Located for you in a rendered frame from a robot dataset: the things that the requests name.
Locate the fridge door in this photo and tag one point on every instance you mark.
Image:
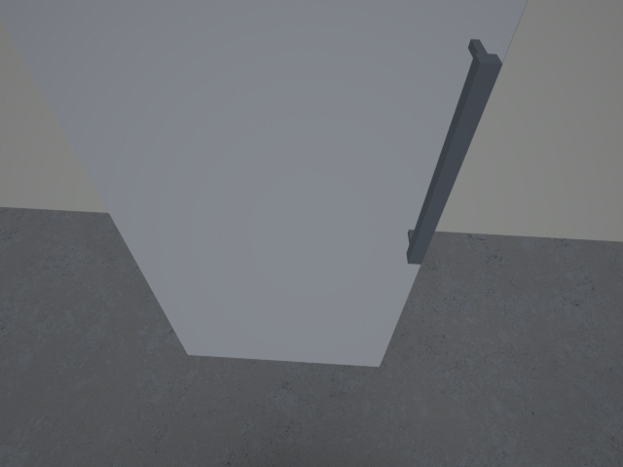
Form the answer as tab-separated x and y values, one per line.
263	160

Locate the handle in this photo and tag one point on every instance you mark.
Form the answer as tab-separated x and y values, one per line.
475	94

